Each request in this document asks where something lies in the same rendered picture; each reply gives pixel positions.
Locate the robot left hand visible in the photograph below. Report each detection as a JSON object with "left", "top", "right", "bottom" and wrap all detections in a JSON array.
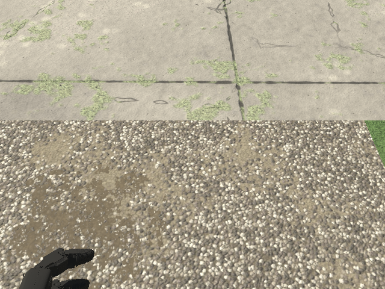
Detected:
[{"left": 19, "top": 248, "right": 94, "bottom": 289}]

